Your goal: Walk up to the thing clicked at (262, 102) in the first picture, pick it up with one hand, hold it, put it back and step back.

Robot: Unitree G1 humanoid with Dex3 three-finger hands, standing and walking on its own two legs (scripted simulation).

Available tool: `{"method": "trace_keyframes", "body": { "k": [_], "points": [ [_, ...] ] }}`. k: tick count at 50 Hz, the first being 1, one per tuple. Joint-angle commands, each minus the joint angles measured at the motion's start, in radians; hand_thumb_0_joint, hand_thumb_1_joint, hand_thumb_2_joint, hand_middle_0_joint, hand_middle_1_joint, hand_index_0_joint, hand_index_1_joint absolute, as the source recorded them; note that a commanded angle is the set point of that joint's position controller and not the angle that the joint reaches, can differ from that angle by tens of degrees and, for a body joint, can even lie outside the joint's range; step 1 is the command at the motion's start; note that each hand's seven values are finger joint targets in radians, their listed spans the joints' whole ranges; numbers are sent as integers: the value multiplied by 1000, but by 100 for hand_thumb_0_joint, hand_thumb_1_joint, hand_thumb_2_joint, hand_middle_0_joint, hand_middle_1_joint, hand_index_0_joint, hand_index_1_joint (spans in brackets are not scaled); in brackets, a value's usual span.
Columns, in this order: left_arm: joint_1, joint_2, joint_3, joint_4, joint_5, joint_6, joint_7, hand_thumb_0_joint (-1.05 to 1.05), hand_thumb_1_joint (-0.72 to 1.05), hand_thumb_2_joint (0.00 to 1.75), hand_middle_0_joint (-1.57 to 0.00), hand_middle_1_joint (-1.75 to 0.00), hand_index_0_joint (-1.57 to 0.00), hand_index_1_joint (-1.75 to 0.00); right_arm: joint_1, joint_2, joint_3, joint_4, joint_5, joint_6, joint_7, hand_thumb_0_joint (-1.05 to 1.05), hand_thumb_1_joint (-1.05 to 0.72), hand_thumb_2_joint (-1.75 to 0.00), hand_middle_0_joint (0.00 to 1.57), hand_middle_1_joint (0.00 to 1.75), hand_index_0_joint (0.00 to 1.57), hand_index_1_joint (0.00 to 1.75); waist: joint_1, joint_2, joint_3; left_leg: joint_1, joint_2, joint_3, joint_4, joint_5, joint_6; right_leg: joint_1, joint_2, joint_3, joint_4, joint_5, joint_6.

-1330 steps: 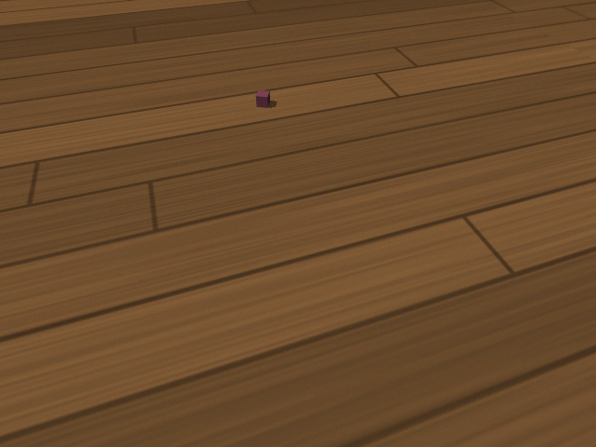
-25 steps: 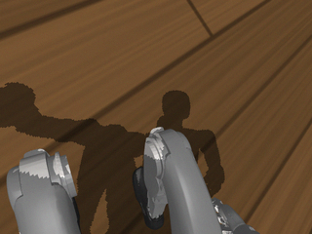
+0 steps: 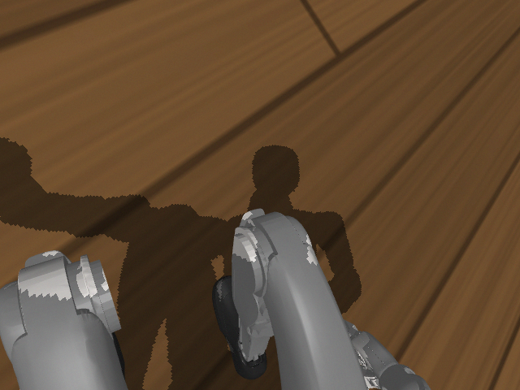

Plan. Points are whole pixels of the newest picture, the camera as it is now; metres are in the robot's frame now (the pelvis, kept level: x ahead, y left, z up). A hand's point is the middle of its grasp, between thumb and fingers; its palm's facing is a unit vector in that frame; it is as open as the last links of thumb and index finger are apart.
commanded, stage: open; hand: left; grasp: from above
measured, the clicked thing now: out of the picture +0.41 +0.36 -0.26
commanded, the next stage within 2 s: withdraw in 0.96 s
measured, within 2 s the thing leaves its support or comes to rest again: neither
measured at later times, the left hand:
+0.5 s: hand out of the picture +0.41 +0.35 -0.22, palm faces -0.46 -0.11 -0.88, open 12.4 cm
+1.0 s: hand out of the picture +0.41 +0.36 -0.22, palm faces -0.46 -0.11 -0.88, open 14.1 cm
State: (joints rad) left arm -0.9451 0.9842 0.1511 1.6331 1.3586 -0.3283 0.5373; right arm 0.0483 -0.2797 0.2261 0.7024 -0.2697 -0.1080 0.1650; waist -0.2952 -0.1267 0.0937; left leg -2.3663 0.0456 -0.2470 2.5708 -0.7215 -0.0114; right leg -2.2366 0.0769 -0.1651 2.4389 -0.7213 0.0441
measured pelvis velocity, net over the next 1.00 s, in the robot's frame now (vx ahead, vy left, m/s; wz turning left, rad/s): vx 0.00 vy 0.00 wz -0.01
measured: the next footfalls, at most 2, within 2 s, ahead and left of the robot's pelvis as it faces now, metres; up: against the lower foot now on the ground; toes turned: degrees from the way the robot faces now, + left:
none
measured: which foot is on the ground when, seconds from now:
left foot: down 0.00-1.00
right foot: down 0.00-1.00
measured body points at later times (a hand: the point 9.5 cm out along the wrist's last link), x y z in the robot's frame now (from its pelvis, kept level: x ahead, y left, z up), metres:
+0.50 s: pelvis +0.00 +0.00 +0.00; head +0.24 +0.13 +0.35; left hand +0.43 +0.36 -0.17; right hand +0.09 -0.26 -0.07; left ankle +0.06 +0.13 -0.26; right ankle +0.10 -0.12 -0.26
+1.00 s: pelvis +0.00 +0.00 +0.00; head +0.25 +0.13 +0.35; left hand +0.43 +0.36 -0.17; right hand +0.09 -0.25 -0.07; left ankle +0.06 +0.13 -0.26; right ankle +0.10 -0.12 -0.26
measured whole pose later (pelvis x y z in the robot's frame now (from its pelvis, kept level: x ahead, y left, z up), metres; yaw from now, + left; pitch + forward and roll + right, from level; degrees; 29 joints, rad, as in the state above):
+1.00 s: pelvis +0.00 +0.00 +0.00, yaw -1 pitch +27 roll -13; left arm -0.95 1.00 0.11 1.62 1.33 -0.33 0.53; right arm 0.04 -0.30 0.27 0.68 -0.26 -0.13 0.18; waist -0.30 -0.14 0.11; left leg -2.36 0.05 -0.26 2.57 -0.71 -0.01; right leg -2.23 0.08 -0.17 2.43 -0.71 0.05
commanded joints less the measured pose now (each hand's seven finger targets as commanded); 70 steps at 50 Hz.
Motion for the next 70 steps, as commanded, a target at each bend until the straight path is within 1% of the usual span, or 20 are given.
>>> {"method": "trace_keyframes", "body": {
  "k": [1,4,8,14,15,16,17,23,32,35,39,42,47,49,52,55,58,61,64,70],
  "points": [
    [-251,258,1,-127,-28,-12,35,0,52,90,-94,-71,-93,-72,161,-319,-81,-16,4,-5,-8,0,-91,-90,20,30,20,30,-17,467,-640,505,12,102,-249,243,27,315,42,-81,-230,301,-62],
    [-203,248,-14,-39,-22,-11,39,0,54,89,-94,-71,-94,-72,154,-317,-70,-12,-2,-5,-6,0,-91,-90,20,30,20,30,-26,445,-606,486,15,99,-244,232,28,305,43,-85,-222,293,-62],
    [-237,297,20,-84,-22,-20,48,0,22,79,-62,-73,-62,-73,153,-324,-67,-16,-4,-5,-8,0,-90,-90,20,30,20,30,-16,472,-609,488,16,92,-259,207,22,297,43,-92,-221,263,-69],
    [-268,251,-34,-108,-22,-23,48,0,-20,79,-34,-79,-35,-78,155,-325,-57,-20,-7,-17,-2,0,-90,-90,20,30,20,30,-39,471,-584,490,13,95,-253,200,24,288,44,-96,-227,267,-61],
    [-247,302,16,-113,-25,-24,58,0,-23,81,-33,-79,-34,-78,153,-336,-62,-24,-3,-16,-7,0,-90,-90,20,30,20,30,-19,482,-623,503,15,90,-263,212,21,309,45,-99,-225,272,-65],
    [-248,287,-13,-103,-11,-21,55,0,-26,83,-33,-78,-32,-79,156,-331,-60,-30,-4,-19,-5,0,-90,-90,20,30,20,30,-23,487,-622,513,16,97,-251,220,22,309,44,-87,-219,282,-65],
    [-244,304,21,-121,-21,-25,62,0,-28,85,-30,-80,-30,-80,149,-336,-63,-23,-4,-17,-6,0,-90,-90,20,30,20,30,-13,503,-647,521,16,93,-262,234,17,318,43,-99,-219,289,-65],
    [-257,263,-26,-103,-28,-4,61,0,-44,94,-19,-88,-17,-89,156,-323,-53,-9,-4,-30,5,0,-90,-90,20,30,20,30,-27,491,-600,493,15,96,-258,202,20,294,44,-93,-221,270,-67],
    [-221,277,-13,-132,-41,12,47,0,-56,104,-8,-97,-7,-99,159,-324,-53,-19,5,-26,5,0,-90,-90,20,30,20,30,3,517,-641,518,14,95,-272,235,16,326,44,-90,-221,293,-70],
    [-220,248,-26,-65,-45,16,36,0,-56,105,-7,-98,-6,-100,146,-335,-59,-32,3,-29,8,0,-90,-90,20,30,20,30,-40,461,-599,487,16,90,-257,222,22,303,45,-100,-223,290,-63],
    [-248,277,-15,-152,-56,2,31,0,-56,106,-7,-98,-6,-100,156,-330,-53,-22,12,-30,5,0,-90,-90,20,30,20,30,-8,496,-641,524,14,93,-266,247,18,320,41,-97,-226,304,-65],
    [-222,260,-21,-79,-45,-2,28,0,-55,104,-7,-99,-6,-100,148,-338,-56,-37,12,-28,4,0,-89,-90,20,30,20,30,-36,460,-585,484,15,89,-261,217,20,299,42,-100,-226,277,-67],
    [-228,267,-20,-138,-48,-12,29,0,-55,103,-7,-99,-6,-99,163,-322,-52,-16,13,-26,6,0,-89,-90,20,30,20,30,-5,502,-634,526,16,97,-262,243,18,324,43,-92,-226,297,-66],
    [-239,245,-36,-107,-50,-15,30,0,-55,106,-7,-98,-5,-99,157,-331,-49,-25,10,-26,6,0,-89,-90,20,30,20,30,-39,456,-607,497,14,91,-252,232,23,310,44,-100,-230,294,-62],
    [-252,274,-26,-147,-41,-19,35,0,-54,107,-7,-99,-6,-100,153,-323,-52,-16,14,-22,2,0,-89,-90,20,30,20,30,-6,505,-635,516,16,96,-262,234,19,313,45,-89,-230,291,-67],
    [-253,244,-37,-114,-43,-10,41,0,-50,96,-6,-104,-9,-102,159,-324,-51,-16,8,-25,8,0,-90,-90,20,30,20,30,-32,473,-598,496,14,94,-260,217,21,298,44,-98,-229,281,-64],
    [-263,300,20,-218,-46,-2,66,0,-50,96,-6,-104,-9,-102,173,-326,-58,-22,12,-24,8,0,-90,-90,20,30,20,30,15,558,-716,568,16,99,-272,287,14,346,41,-92,-224,336,-68],
    [-271,252,20,-218,-53,42,85,0,-50,96,-6,-103,-8,-101,183,-316,-78,-19,13,-34,24,0,-90,-90,20,30,20,30,1,579,-705,574,18,104,-273,285,11,302,41,-92,-216,340,-69],
    [-262,263,86,-341,-86,95,98,0,-51,96,-6,-103,-8,-101,192,-313,-116,-23,32,-37,32,0,-90,-90,20,30,20,30,62,669,-789,620,11,113,-314,305,-2,279,28,-86,-211,348,-78],
    [-210,123,25,-494,-180,229,-19,0,-54,98,-6,-101,-7,-101,219,-281,-202,-11,104,-11,50,0,-90,-90,20,30,20,30,107,626,-883,620,2,148,-387,261,14,291,22,-36,-294,308,-81]
  ]
}}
